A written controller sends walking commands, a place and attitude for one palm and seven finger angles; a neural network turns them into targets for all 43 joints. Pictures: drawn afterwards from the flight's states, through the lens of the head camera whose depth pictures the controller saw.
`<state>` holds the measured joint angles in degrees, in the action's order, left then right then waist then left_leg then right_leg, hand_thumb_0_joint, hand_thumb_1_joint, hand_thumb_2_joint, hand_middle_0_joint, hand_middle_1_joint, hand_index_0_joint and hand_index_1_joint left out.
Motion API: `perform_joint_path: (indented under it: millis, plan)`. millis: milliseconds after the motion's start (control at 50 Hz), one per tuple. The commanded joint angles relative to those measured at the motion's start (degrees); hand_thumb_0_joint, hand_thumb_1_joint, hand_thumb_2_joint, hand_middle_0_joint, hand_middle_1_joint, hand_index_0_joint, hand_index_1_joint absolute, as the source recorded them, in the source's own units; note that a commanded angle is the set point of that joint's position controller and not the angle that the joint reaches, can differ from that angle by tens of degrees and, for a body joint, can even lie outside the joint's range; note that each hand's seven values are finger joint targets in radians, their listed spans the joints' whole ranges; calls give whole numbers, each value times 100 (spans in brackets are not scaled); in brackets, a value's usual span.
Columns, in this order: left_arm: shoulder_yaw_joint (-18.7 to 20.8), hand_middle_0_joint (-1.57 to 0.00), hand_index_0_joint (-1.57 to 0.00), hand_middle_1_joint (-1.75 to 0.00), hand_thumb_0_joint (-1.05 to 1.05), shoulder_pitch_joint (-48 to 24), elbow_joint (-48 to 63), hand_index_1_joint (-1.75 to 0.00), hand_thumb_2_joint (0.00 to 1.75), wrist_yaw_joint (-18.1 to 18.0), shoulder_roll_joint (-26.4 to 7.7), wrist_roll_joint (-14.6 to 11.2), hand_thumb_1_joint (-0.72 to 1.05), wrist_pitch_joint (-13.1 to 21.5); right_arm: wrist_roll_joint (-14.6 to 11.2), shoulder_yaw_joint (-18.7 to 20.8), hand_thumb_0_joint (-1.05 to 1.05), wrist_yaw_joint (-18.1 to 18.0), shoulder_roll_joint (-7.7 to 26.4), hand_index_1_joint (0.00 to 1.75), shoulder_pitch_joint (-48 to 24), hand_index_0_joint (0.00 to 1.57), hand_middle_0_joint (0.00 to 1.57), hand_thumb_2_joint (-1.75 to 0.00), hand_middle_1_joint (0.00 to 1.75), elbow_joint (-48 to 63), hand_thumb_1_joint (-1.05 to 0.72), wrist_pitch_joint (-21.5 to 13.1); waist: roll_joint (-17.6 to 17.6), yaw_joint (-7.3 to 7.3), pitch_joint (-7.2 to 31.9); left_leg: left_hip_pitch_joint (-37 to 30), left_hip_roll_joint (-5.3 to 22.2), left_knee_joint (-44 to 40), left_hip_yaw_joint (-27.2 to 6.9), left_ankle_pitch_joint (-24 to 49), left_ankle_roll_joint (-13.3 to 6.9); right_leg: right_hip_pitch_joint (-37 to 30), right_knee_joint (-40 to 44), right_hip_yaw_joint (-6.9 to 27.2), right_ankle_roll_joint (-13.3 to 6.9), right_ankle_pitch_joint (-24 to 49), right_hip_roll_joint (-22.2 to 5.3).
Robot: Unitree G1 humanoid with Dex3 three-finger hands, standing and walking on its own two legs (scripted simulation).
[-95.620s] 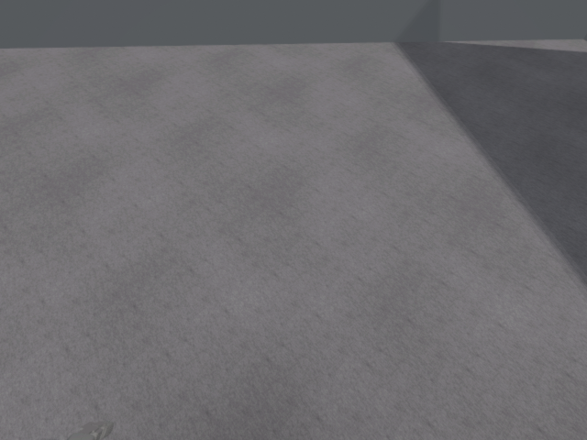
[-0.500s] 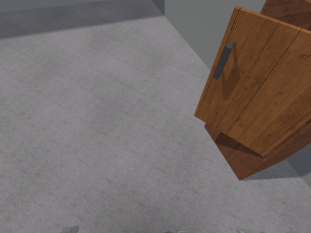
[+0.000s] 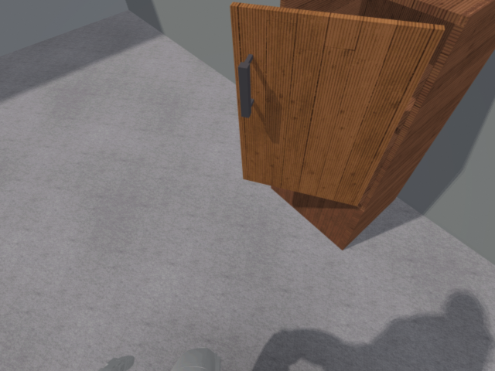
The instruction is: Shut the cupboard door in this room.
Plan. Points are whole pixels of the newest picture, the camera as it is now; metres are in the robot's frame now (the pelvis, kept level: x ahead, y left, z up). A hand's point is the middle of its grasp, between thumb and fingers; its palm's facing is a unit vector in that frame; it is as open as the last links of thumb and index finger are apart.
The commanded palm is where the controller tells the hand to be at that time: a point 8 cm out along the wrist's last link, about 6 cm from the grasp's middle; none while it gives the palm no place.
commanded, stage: turn to face it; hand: left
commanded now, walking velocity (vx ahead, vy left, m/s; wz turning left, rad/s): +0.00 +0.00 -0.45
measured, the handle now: (247, 86) +0.72 +0.03 +0.02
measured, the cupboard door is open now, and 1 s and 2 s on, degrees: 31 31 31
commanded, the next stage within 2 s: take the last steps up to it in 0.36 s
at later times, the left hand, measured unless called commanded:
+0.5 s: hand (154, 356) +0.16 +0.19 -0.16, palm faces -0.20 -0.95 -0.25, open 7.4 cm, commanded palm none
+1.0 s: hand (177, 334) +0.20 +0.16 -0.17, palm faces -0.26 -0.95 -0.16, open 7.3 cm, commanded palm none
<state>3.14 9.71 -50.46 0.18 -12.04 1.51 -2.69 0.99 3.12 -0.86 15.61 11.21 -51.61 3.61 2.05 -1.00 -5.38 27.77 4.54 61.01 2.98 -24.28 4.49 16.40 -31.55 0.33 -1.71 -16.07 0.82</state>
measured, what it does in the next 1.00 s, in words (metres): walks ahead, turning right: left foot, then right foot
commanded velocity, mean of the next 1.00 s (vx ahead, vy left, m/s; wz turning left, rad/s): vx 0.13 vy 0.00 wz -0.17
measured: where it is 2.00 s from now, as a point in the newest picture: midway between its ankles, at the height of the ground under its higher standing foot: outside the picture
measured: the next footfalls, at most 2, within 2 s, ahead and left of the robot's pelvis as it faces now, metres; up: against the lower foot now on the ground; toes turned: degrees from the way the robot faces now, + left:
left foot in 0.18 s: +0.07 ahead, +0.14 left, +0.00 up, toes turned -2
right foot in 0.50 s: +0.03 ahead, -0.11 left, +0.00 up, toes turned -15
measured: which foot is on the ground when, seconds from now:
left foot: up 0.00-0.16, down 0.18-0.50, up 0.52-0.76, down 0.78-1.00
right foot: down 0.00-0.18, up 0.20-0.48, down 0.50-0.80, up 0.82-1.00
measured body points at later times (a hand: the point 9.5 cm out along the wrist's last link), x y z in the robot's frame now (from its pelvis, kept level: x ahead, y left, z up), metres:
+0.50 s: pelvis +0.02 +0.01 -0.01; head +0.06 +0.00 +0.44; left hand +0.17 +0.24 -0.14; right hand +0.00 -0.24 -0.16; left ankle +0.03 +0.14 -0.73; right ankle -0.01 -0.10 -0.74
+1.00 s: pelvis +0.11 +0.00 +0.01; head +0.13 +0.00 +0.46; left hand +0.21 +0.21 -0.15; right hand +0.01 -0.20 -0.14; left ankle +0.11 +0.11 -0.73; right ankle +0.08 -0.12 -0.69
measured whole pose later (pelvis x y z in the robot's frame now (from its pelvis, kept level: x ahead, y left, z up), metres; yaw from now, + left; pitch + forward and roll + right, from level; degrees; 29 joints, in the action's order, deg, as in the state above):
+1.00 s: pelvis +0.11 +0.00 +0.01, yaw -16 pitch +0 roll +0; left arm 3.2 13.0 -59.8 1.1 -10.7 1.6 -1.3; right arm 2.1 -0.2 -1.2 8.0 22.7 -60.4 -2.1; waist -1.6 -1.5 -2.2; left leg 7.6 2.7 23.9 7.8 -15.9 -0.5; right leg 23.6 -48.8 -3.0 -0.8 -21.6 -2.2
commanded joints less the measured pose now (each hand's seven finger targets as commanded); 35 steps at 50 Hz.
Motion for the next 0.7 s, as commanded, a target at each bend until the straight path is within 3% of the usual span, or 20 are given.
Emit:
perform_joint_path:
  millis: [0,60,120,140,160,180,220,260,280,360,420,440,460,480,500,520,540,560,600,680]
  plan:
    - [330,-20,-20,-30,0,88,353,-30,90,-55,-1227,4,90,145,-16,78,0,-26,267,30,-59,20,20,-90,30,540,-90,-169,-954,169,756,66,-69,-732,-115,98,17,-615,1097,1553,-925,1827,-1314]
    - [363,-20,-20,-30,0,69,301,-30,90,-58,-1264,24,90,132,-55,59,0,-49,209,30,44,20,20,-90,30,547,-90,-231,-973,143,871,-333,-193,-1727,-100,6,-45,-684,893,1766,-928,2100,-1323]
    - [335,-20,-20,-30,0,-114,298,-30,90,-52,-1102,-67,90,91,-54,40,0,-111,276,30,567,20,20,-90,30,335,-90,-333,-854,-110,971,-1688,-206,-3563,-101,1270,-139,-43,346,1589,-440,1980,-910]
    - [281,-20,-20,-30,0,23,346,-30,90,-29,-824,-102,90,62,-3,82,0,-138,629,30,648,20,20,-90,30,325,-90,-390,119,-98,1036,-2354,579,-4104,-865,1623,-414,693,-203,1166,-129,956,-316]
    - [214,-20,-20,-30,0,180,385,-30,90,17,-563,-106,90,67,37,163,0,-135,1087,30,713,20,20,-90,30,370,-90,-386,1454,-69,1034,-2459,1759,-4292,-1995,2437,-992,1176,-1286,348,148,-953,224]
    - [220,-20,-20,-30,0,57,442,-30,90,27,-694,-56,90,54,92,143,0,-162,1081,30,689,20,20,-90,30,400,-90,-361,1265,-135,821,-2046,2153,-4424,-2175,2570,-1427,1264,-2364,196,221,-1843,169]
    - [286,-20,-20,-30,0,-115,336,-30,90,65,-726,-19,90,16,118,63,0,-202,808,30,444,20,20,-90,30,412,-90,-384,1075,-11,487,-1732,1771,-4304,-1607,3331,-1412,1412,-3336,296,311,-1482,-83]
    - [234,-20,-20,-30,0,-40,257,-30,90,113,-561,-42,90,10,110,18,0,-213,639,30,237,20,20,-90,30,413,-90,-390,802,93,560,-2003,1441,-4020,-840,4019,-1321,1362,-3013,78,369,-1267,-167]
    - [207,-20,-20,-30,0,-88,253,-30,90,115,-509,-50,90,-2,117,30,0,-212,640,30,316,20,20,-90,30,366,-90,-382,841,41,638,-2141,1353,-3924,-632,4283,-1283,1241,-2715,0,385,-1237,-160]
    - [128,-20,-20,-30,0,-236,253,-30,90,112,-386,-45,90,27,100,112,0,-172,728,30,574,20,20,-90,30,117,-90,-324,900,-129,749,-2233,1354,-3706,-428,4095,-1243,553,-1288,-397,300,-1075,-48]
    - [148,-20,-20,-30,0,215,81,-30,90,92,-447,-49,90,81,38,156,0,-141,787,30,431,20,20,-90,30,52,-90,-287,770,118,854,-1824,1186,-3284,-203,3335,-926,-465,271,-521,208,303,19]
    - [183,-20,-20,-30,0,454,1,-30,90,62,-622,-25,90,120,0,165,0,-113,678,30,410,20,20,-90,30,48,-90,-281,423,202,946,-1458,957,-2934,-35,2625,-674,-1033,825,-177,110,928,-225]
    - [250,-20,-20,-30,0,662,-91,-30,90,5,-1013,10,90,188,-46,106,0,-74,349,30,406,20,20,-90,30,122,-90,-277,-700,277,1052,-485,443,-2212,423,1029,-363,-1851,1182,1005,-228,1570,-1218]
    - [295,-20,-20,-30,0,873,-220,-30,90,-19,-1385,6,90,234,-34,15,0,-49,83,30,109,20,20,-90,30,279,-90,-268,-1540,443,865,329,-156,-1205,499,-1133,-173,-1828,1445,1967,-898,1906,-2174]
    - [299,-20,-20,-30,0,900,-228,-30,90,-62,-1313,-15,90,253,0,30,0,-85,183,30,-28,20,20,-90,30,240,-90,-191,-1534,521,690,478,-55,-465,-121,-1157,-215,-1361,1681,2252,-1197,1027,-2181]
    - [280,-20,-20,-30,0,699,-256,-30,90,-84,-1177,-10,90,253,9,49,0,-62,208,30,-73,20,20,-90,30,187,-90,-196,-1708,425,383,795,-47,-15,-256,-852,-243,-1210,1840,2318,-1255,377,-2022]
    - [233,-20,-20,-30,0,454,-225,-30,90,-96,-990,-21,90,247,25,65,0,-25,265,30,11,20,20,-90,30,89,-90,-224,-1523,300,199,827,44,89,-306,-459,-251,-1075,1868,1909,-1188,19,-1833]
    - [213,-20,-20,-30,0,279,-192,-30,90,-103,-892,-4,90,262,41,53,0,20,217,30,165,20,20,-90,30,-5,-90,-268,-1219,177,282,582,99,-116,-203,-253,-237,-990,1765,1473,-1081,-6,-1651]
    - [194,-20,-20,-30,0,194,-183,-30,90,-78,-841,16,90,331,53,13,0,79,73,30,332,20,20,-90,30,-96,-90,-309,-1096,85,278,68,65,-755,12,-8,-219,-599,1793,1066,-949,-85,-1462]
    - [223,-20,-20,-30,0,388,-388,-30,90,-26,-890,2,90,371,56,-40,0,114,-91,30,534,20,20,-90,30,-182,-90,-416,-1043,105,185,-783,-149,-2387,309,334,-266,-341,1766,992,-860,-689,-1288]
